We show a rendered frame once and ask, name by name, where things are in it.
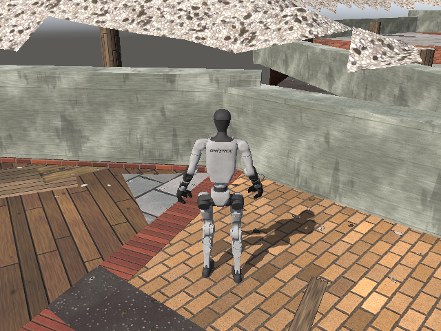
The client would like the robot foot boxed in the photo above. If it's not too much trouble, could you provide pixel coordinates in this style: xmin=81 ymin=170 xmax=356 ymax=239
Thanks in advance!
xmin=232 ymin=265 xmax=242 ymax=283
xmin=202 ymin=259 xmax=214 ymax=278

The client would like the left robot hand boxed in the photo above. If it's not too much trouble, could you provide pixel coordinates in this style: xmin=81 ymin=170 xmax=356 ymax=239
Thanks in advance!
xmin=176 ymin=188 xmax=192 ymax=204

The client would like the right robot hand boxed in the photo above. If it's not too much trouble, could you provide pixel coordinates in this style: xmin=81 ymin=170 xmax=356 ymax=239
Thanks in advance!
xmin=248 ymin=184 xmax=263 ymax=199

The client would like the left robot upper arm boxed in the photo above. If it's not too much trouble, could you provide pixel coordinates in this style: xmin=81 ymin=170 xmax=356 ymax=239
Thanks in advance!
xmin=187 ymin=139 xmax=207 ymax=176

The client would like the left robot forearm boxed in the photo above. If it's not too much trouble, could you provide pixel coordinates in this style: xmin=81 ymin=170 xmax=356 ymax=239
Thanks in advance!
xmin=178 ymin=165 xmax=193 ymax=191

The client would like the robot right foot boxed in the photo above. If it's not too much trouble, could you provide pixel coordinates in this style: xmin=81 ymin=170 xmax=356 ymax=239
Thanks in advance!
xmin=232 ymin=265 xmax=242 ymax=283

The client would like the right robot upper arm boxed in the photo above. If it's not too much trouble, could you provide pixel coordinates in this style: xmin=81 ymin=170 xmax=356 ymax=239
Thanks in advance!
xmin=236 ymin=139 xmax=255 ymax=177

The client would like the right robot forearm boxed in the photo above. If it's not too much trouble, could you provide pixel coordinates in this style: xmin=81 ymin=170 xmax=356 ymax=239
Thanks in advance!
xmin=249 ymin=166 xmax=261 ymax=188

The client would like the robot left foot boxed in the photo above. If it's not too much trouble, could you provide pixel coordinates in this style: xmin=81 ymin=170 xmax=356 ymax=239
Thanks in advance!
xmin=202 ymin=259 xmax=214 ymax=278

